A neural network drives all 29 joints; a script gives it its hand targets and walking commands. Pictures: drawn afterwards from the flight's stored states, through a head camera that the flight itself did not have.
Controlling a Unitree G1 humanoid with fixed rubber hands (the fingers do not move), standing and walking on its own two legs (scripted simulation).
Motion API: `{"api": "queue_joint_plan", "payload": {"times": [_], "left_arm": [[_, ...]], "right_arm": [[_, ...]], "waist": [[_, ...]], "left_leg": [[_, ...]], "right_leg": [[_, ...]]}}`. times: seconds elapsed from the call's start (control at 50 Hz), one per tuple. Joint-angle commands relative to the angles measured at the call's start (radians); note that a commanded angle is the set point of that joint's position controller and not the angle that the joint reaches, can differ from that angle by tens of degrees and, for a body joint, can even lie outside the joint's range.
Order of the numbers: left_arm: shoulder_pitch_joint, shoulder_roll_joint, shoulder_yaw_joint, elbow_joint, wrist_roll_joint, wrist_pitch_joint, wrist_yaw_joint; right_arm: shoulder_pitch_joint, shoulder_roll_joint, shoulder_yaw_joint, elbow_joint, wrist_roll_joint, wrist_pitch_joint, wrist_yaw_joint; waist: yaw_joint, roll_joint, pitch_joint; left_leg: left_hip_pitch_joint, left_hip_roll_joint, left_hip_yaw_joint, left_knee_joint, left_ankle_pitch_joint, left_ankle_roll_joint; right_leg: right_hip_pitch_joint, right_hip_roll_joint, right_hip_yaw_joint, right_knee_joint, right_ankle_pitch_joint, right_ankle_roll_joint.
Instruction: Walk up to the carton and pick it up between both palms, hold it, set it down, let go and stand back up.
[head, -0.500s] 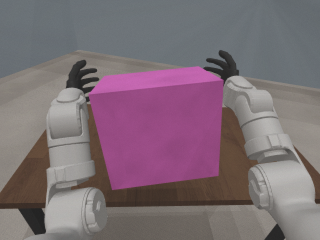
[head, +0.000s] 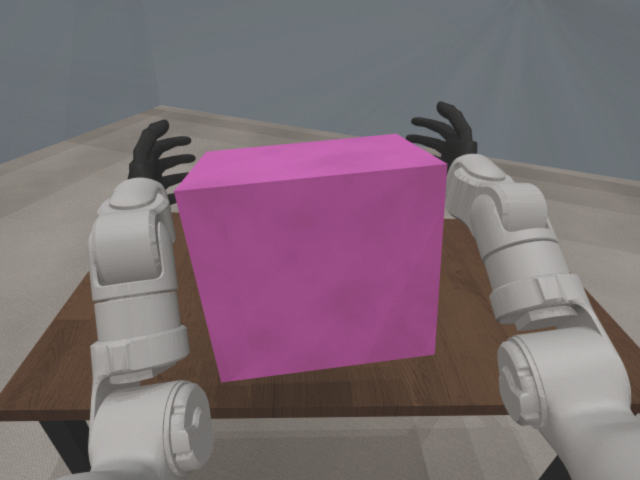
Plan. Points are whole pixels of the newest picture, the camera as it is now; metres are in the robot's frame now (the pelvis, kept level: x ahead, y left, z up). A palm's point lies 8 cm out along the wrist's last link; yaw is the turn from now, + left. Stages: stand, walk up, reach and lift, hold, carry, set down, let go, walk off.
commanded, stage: hold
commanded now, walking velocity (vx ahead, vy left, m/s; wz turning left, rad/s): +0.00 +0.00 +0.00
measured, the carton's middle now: (315, 248) +0.35 +0.00 +0.20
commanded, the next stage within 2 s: none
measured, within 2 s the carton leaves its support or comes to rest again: neither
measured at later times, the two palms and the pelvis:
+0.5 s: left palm (148, 190) +0.34 +0.18 +0.28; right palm (454, 167) +0.36 -0.16 +0.30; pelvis +0.00 +0.00 +0.00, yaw +0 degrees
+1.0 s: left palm (150, 207) +0.34 +0.18 +0.26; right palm (451, 179) +0.36 -0.16 +0.29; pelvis -0.01 +0.00 +0.00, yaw +0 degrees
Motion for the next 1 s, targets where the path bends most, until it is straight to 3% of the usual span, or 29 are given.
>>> {"api": "queue_joint_plan", "payload": {"times": [0.0,0.26,0.4,0.74,0.76,0.78,0.8,0.86,0.98], "left_arm": [[-0.746,-0.355,-0.378,-0.159,-0.186,-0.086,-0.149],[-0.740,-0.358,-0.387,-0.159,-0.183,-0.083,-0.152],[-0.758,-0.359,-0.398,-0.197,-0.193,-0.089,-0.155],[-0.756,-0.352,-0.380,-0.154,-0.187,-0.091,-0.146],[-0.767,-0.355,-0.378,-0.147,-0.182,-0.092,-0.147],[-0.626,-0.350,-0.320,0.041,-0.164,-0.053,-0.172],[-0.649,-0.339,-0.342,-0.070,-0.193,-0.067,-0.187],[-0.684,-0.353,-0.389,-0.220,-0.190,-0.066,-0.205],[-0.717,-0.356,-0.432,-0.260,-0.212,-0.061,-0.190]], "right_arm": [[-0.674,0.382,0.164,-0.223,0.101,-0.010,0.086],[-0.673,0.375,0.164,-0.227,0.099,-0.011,0.088],[-0.680,0.396,0.185,-0.254,0.112,-0.012,0.084],[-0.689,0.368,0.157,-0.213,0.094,-0.019,0.098],[-0.689,0.373,0.155,-0.195,0.094,-0.018,0.098],[-0.649,0.324,0.182,-0.195,0.048,0.004,0.086],[-0.629,0.325,0.167,-0.224,0.081,0.005,0.073],[-0.624,0.357,0.190,-0.312,0.102,0.007,0.064],[-0.639,0.373,0.172,-0.353,0.068,0.004,0.075]], "waist": [[-0.002,0.061,-0.258],[-0.009,0.061,-0.276],[-0.006,0.060,-0.291],[-0.001,0.060,-0.277],[-0.007,0.067,-0.265],[0.020,-0.005,-0.130],[-0.002,0.021,-0.212],[-0.011,0.063,-0.312],[-0.024,0.084,-0.307]], "left_leg": [[0.025,-0.104,0.045,-0.031,0.264,-0.038],[0.034,-0.103,0.046,-0.022,0.276,-0.038],[0.032,-0.106,0.044,-0.025,0.326,-0.034],[0.023,-0.100,0.047,-0.036,0.248,-0.035],[0.021,-0.103,0.050,-0.037,0.242,-0.035],[0.014,-0.065,0.037,-0.056,0.289,-0.028],[0.019,-0.093,0.037,-0.041,0.320,-0.035],[0.108,-0.106,0.030,-0.012,0.433,-0.041],[0.088,-0.103,0.037,-0.023,0.331,-0.039]], "right_leg": [[0.080,0.081,0.023,0.003,0.141,0.002],[0.078,0.079,0.030,0.002,0.139,0.005],[0.111,0.081,0.028,0.008,0.214,0.003],[0.077,0.083,0.023,0.008,0.120,0.005],[0.075,0.079,0.028,0.002,0.118,0.003],[0.066,0.083,0.019,-0.033,0.156,-0.025],[0.096,0.081,0.020,-0.037,0.181,-0.020],[0.096,0.089,0.013,-0.014,0.287,-0.009],[0.053,0.090,-0.001,-0.020,0.174,-0.010]]}}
